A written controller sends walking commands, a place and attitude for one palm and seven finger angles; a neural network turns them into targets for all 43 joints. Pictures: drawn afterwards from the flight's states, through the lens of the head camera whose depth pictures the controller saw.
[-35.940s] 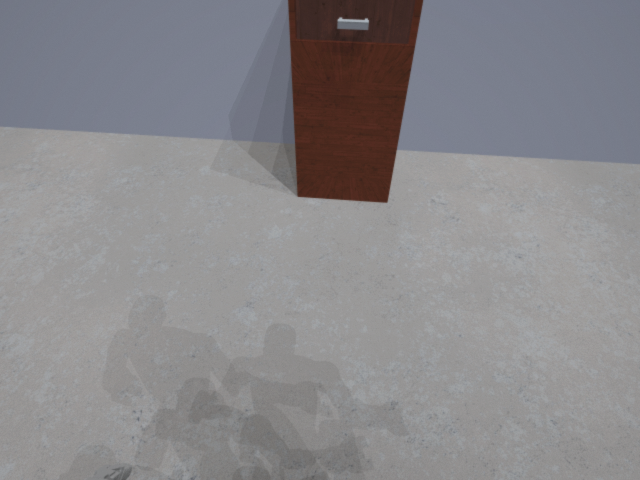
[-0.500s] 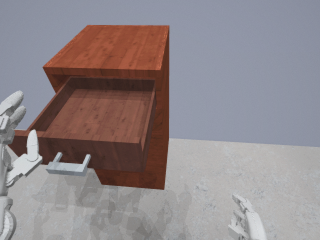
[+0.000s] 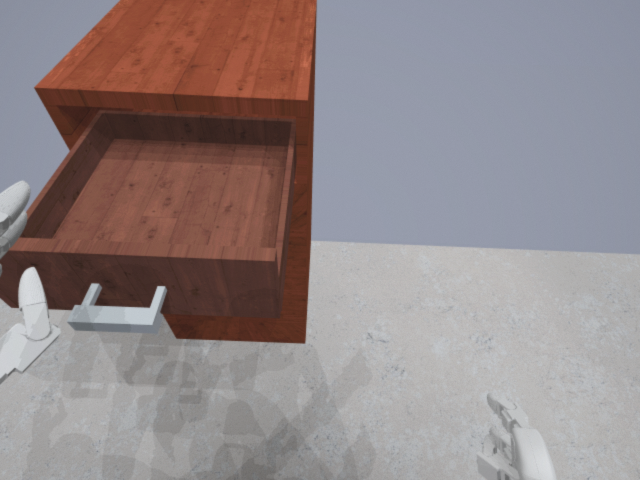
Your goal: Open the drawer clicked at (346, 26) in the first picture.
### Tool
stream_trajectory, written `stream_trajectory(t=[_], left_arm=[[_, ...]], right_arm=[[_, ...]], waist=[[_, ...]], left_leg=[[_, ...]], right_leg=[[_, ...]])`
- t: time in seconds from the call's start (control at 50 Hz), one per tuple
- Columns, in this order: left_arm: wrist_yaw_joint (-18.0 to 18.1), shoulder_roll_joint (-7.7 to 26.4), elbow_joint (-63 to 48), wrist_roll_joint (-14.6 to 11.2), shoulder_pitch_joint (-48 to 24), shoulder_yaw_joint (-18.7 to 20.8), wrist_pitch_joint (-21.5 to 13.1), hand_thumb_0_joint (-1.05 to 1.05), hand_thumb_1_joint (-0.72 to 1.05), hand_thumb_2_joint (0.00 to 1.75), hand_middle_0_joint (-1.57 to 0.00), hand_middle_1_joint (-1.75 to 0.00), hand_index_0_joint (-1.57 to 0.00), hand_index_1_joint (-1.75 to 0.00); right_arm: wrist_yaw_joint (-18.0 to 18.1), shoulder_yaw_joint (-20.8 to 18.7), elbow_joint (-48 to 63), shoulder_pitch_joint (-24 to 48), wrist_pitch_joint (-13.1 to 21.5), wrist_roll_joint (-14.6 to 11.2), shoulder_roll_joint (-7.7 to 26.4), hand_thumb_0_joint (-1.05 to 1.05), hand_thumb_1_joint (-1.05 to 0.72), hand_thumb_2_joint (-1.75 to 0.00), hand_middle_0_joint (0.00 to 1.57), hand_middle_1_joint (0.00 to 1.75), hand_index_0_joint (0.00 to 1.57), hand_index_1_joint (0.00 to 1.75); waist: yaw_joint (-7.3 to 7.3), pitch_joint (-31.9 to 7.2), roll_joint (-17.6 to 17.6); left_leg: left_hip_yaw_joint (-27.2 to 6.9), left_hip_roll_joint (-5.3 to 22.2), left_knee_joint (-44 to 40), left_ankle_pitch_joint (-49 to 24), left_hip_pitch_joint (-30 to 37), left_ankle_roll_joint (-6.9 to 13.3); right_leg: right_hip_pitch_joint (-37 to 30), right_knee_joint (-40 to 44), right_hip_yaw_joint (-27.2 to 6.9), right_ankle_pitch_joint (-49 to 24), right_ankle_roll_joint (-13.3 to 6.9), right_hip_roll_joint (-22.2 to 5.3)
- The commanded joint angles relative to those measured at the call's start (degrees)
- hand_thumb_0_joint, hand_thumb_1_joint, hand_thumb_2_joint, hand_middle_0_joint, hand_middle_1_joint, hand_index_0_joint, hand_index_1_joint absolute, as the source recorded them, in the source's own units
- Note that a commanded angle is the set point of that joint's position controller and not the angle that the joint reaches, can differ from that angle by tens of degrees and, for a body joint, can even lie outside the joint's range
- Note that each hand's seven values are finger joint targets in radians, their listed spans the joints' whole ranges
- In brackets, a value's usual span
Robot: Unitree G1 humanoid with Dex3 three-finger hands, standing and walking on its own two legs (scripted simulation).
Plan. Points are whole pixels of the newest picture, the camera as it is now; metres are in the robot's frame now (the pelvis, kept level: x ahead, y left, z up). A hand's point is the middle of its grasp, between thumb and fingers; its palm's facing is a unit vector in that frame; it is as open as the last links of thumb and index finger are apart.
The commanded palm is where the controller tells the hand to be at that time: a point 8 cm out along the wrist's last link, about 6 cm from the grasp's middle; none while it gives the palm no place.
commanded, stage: step back with the hand held close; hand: left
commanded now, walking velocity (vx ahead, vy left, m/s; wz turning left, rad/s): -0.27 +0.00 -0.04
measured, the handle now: (122, 305) +0.31 +0.27 +0.03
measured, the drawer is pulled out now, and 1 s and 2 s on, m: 0.30 0.30 0.30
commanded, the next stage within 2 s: stop stepping back and stand still in 0.94 s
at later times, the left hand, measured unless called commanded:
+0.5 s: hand out of the picture +0.11 +0.24 +0.20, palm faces +0.44 -0.79 -0.42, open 7.4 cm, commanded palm +0.04 +0.29 +0.22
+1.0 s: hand out of the picture +0.05 +0.22 +0.19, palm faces +0.28 -0.82 -0.49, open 7.4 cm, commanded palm -0.04 +0.27 +0.22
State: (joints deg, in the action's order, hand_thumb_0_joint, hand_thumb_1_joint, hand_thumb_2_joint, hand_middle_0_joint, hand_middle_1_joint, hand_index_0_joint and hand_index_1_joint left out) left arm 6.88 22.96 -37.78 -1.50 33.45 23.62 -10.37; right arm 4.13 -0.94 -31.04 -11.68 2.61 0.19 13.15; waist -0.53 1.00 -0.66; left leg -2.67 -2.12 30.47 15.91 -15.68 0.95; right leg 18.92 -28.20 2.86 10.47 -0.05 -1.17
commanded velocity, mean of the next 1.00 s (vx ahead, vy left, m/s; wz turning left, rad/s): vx -0.34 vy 0.00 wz -0.02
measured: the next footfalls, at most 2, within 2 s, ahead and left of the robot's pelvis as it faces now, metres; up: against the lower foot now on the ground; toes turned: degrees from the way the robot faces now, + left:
right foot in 0.70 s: -0.13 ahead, -0.13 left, +0.00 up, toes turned -4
left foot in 0.92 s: -0.10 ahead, +0.09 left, +0.00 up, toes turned +2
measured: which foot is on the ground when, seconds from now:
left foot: down 0.00-0.70, up 0.72-0.90, down 0.92-1.00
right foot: down 0.00-0.46, up 0.48-0.68, down 0.70-0.94, up 0.96-1.00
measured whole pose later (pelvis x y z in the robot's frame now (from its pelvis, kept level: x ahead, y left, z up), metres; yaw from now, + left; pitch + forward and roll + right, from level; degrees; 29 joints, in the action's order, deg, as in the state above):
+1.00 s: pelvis -0.17 +0.00 +0.00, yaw -2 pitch +4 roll +0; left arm 6.9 27.4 -42.2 -2.2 32.1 26.4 -12.7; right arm 3.7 -1.0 -32.6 -7.2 5.7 -0.4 11.3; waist -1.0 2.6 -4.9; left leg 4.2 -0.4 29.6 12.1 -21.8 2.6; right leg 23.0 -39.9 0.4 24.7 0.3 -0.1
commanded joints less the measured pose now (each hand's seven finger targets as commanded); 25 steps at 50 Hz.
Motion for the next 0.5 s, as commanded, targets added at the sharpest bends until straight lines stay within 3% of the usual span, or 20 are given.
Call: stream_trajectory(t=[0.0, 0.06, 0.14, 0.18, 0.22, 0.24, 0.28, 0.3, 0.32, 0.36, 0.38, 0.4, 0.42, 0.44, 0.46, 0.48], left_arm=[[1.4, 10.6, -15.6, -0.7, 0.3, 9.0, -4.8, 0.0, 0.9, 0.9, -0.2, -0.3, -0.2, -0.3], [1.4, 10.9, -15.5, -0.6, -0.3, 9.7, -5.3, 0.0, 0.9, 0.9, -0.2, -0.3, -0.2, -0.3], [1.4, 9.8, -12.2, -0.2, -1.9, 9.9, -5.6, 0.0, 0.9, 0.9, -0.2, -0.3, -0.2, -0.3], [1.5, 9.0, -10.1, 0.0, -4.2, 9.0, -5.6, 0.0, 0.9, 0.9, -0.2, -0.3, -0.2, -0.3], [1.6, 9.1, -8.1, 0.3, -5.9, 8.8, -5.8, 0.0, 0.9, 0.9, -0.2, -0.3, -0.2, -0.3], [1.7, 9.7, -8.3, 0.4, -6.9, 9.1, -5.7, 0.0, 0.9, 0.9, -0.2, -0.3, -0.2, -0.3], [2.1, 9.5, -7.8, 0.4, -8.2, 7.6, -5.8, 0.0, 0.9, 0.9, -0.2, -0.3, -0.2, -0.3], [2.3, 9.2, -8.4, 0.3, -9.2, 6.5, -5.7, 0.0, 0.9, 0.9, -0.2, -0.3, -0.2, -0.3], [2.4, 9.4, -8.5, 0.3, -8.7, 6.5, -5.7, 0.0, 0.9, 0.9, -0.2, -0.3, -0.2, -0.3], [2.6, 10.2, -9.8, 0.3, -7.9, 7.1, -5.5, 0.0, 0.9, 0.9, -0.2, -0.3, -0.2, -0.3], [2.5, 10.1, -11.9, 0.1, -7.0, 7.1, -5.7, 0.0, 0.9, 0.9, -0.2, -0.3, -0.2, -0.3], [2.5, 10.1, -14.1, 0.0, -6.7, 7.3, -6.1, 0.0, 0.9, 0.9, -0.2, -0.3, -0.2, -0.3], [3.0, 9.9, -15.4, 0.4, -5.7, 8.2, -6.5, 0.0, 0.9, 0.9, -0.2, -0.3, -0.2, -0.3], [3.3, 10.0, -18.0, 0.8, -6.8, 9.3, -6.9, 0.0, 0.9, 0.9, -0.2, -0.3, -0.2, -0.3], [4.7, 10.1, -19.6, 1.8, -7.3, 9.7, -6.8, 0.0, 0.9, 0.9, -0.2, -0.3, -0.2, -0.3], [4.8, 10.9, -20.4, 1.8, -9.6, 10.0, -6.9, 0.0, 0.9, 0.9, -0.2, -0.3, -0.2, -0.3]], right_arm=[[-0.2, -2.1, 11.0, 5.2, 3.2, 0.0, 6.3, 0.0, -0.9, -0.9, 0.2, 0.3, 0.2, 0.3], [-0.2, -2.2, 10.8, 5.0, 3.6, 0.2, 6.7, 0.0, -0.9, -0.9, 0.2, 0.3, 0.2, 0.3], [-0.4, -2.2, 10.2, 4.8, 4.1, 0.3, 7.3, 0.0, -0.9, -0.9, 0.2, 0.3, 0.2, 0.3], [-0.5, -1.8, 10.1, 4.4, 4.1, 0.1, 7.1, 0.0, -0.9, -0.9, 0.2, 0.3, 0.2, 0.3], [-0.7, -1.8, 10.0, 4.1, 3.9, -0.2, 7.0, 0.0, -0.9, -0.9, 0.2, 0.3, 0.2, 0.3], [-0.6, -1.9, 9.9, 4.1, 3.8, -0.1, 7.3, 0.0, -0.9, -0.9, 0.2, 0.3, 0.2, 0.3], [-0.7, -1.8, 8.8, 3.2, 3.3, -0.4, 6.6, 0.0, -0.9, -0.9, 0.2, 0.3, 0.2, 0.3], [-0.8, -1.6, 8.4, 3.2, 3.0, -0.5, 6.3, 0.0, -0.9, -0.9, 0.2, 0.3, 0.2, 0.3], [-0.7, -1.3, 7.9, 3.4, 2.9, -0.4, 5.9, 0.0, -0.9, -0.9, 0.2, 0.3, 0.2, 0.3], [-0.2, -0.6, 8.4, 4.0, 2.6, -0.1, 5.6, 0.0, -0.9, -0.9, 0.2, 0.3, 0.2, 0.3], [0.1, -0.8, 9.0, 4.0, 2.6, 0.0, 6.2, 0.0, -0.9, -0.9, 0.2, 0.3, 0.2, 0.3], [0.5, -0.9, 9.8, 3.9, 2.8, 0.2, 6.8, 0.0, -0.9, -0.9, 0.2, 0.3, 0.2, 0.3], [1.0, -0.9, 10.3, 4.0, 3.1, 0.8, 6.9, 0.0, -0.9, -0.9, 0.2, 0.3, 0.2, 0.3], [1.2, -1.4, 11.0, 5.3, 3.9, 0.9, 6.9, 0.0, -0.9, -0.9, 0.2, 0.3, 0.2, 0.3], [1.5, -1.5, 10.0, 3.4, 5.3, 2.7, 4.6, 0.0, -0.9, -0.9, 0.2, 0.3, 0.2, 0.3], [1.1, -2.1, 8.7, 3.2, 6.3, 2.6, 5.1, 0.0, -0.9, -0.9, 0.2, 0.3, 0.2, 0.3]], waist=[[1.09, -12.0, 7.4], [1.06, -10.4, 7.7], [0.92, -7.9, 7.8], [0.3, -5.6, 5.5], [-0.08, -3.5, 1.8], [-0.16, -3.0, -0.2], [-0.49, -3.9, -6.1], [-0.55, -4.7, -8.1], [-0.4, -6.1, -8.9], [-0.54, -6.4, -5.7], [-0.45, -6.5, -0.7], [-0.41, -5.2, 5.8], [-0.23, -4.5, 14.0], [-0.06, -5.7, 23.3], [-1.1, -4.4, 17.7], [-0.94, -4.9, 15.5]], left_leg=[[-4.5, 7.6, -6.4, -22.7, -7.3, -0.6], [-5.6, 9.0, -8.2, -18.3, -10.2, 0.3], [-5.5, 9.5, -9.4, -6.5, -17.0, 1.8], [-5.0, 9.2, -8.8, 2.9, -20.8, 2.4], [-3.9, 7.0, -6.1, 13.1, -22.3, 2.2], [-2.4, 5.1, -2.7, 14.3, -19.2, 1.7], [0.4, 2.5, 8.8, 12.3, -9.1, 0.4], [1.9, 1.9, 14.6, 10.8, -3.6, -0.1], [2.5, 2.1, 16.0, 9.8, -0.6, 0.0], [2.4, 2.9, 9.3, 8.7, 1.0, 0.4], [-0.1, 4.2, 4.2, 10.7, -0.7, 1.1], [-5.3, 7.0, -1.6, 16.1, -4.1, 2.5], [-12.3, 12.1, -11.2, 23.6, -13.0, 4.5], [-21.7, 19.5, -22.9, 31.9, -24.1, 7.5], [-23.3, 21.7, -23.8, 23.4, -25.2, 9.1], [-18.6, 21.5, -20.6, 17.6, -21.8, 9.1]], right_leg=[[-14.2, -5.1, -1.9, -15.2, -1.0, -2.4], [-13.4, -7.2, -1.7, -11.5, -0.3, -1.3], [-14.3, -8.5, -2.8, -7.9, -0.2, -1.1], [-13.7, -8.0, -4.2, -5.5, -0.4, -2.1], [-9.9, -2.5, -7.6, 1.9, -1.2, -4.1], [-5.2, 2.7, -10.5, 6.9, -1.9, -5.4], [6.6, 11.8, -14.8, 18.7, -4.1, -10.7], [12.5, 14.8, -14.9, 23.4, -4.9, -13.2], [14.1, 15.3, -13.3, 23.9, -5.3, -14.2], [13.9, 12.1, -9.0, 21.4, -4.0, -12.0], [12.8, 8.2, -6.9, 21.6, -3.0, -9.7], [12.8, 2.2, -5.7, 22.6, -1.8, -6.4], [6.9, -9.5, -3.4, 20.5, -0.6, -1.6], [-2.5, -27.9, -0.8, 15.4, 1.0, 3.9], [-0.3, -38.7, -3.6, 17.6, 0.4, 5.4], [2.6, -43.1, -5.1, 17.6, 0.5, 4.3]])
